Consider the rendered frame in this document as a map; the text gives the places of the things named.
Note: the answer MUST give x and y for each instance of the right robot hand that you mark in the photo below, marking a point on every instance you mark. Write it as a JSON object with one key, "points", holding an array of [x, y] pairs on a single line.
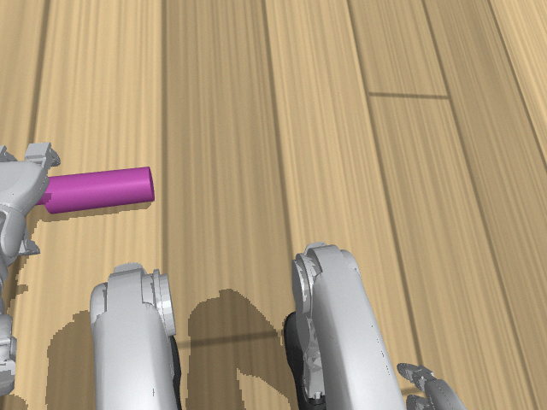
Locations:
{"points": [[440, 396]]}

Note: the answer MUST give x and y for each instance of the right robot foot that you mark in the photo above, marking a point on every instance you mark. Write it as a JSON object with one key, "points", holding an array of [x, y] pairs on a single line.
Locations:
{"points": [[294, 356]]}

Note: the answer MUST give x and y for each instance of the left robot hand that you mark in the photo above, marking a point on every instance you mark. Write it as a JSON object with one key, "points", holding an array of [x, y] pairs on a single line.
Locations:
{"points": [[23, 183]]}

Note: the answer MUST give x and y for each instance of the left robot arm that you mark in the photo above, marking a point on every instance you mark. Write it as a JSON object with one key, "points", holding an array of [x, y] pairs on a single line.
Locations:
{"points": [[12, 228]]}

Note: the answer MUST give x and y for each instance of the bottle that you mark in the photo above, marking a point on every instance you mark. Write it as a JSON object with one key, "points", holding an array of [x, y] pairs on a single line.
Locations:
{"points": [[75, 192]]}

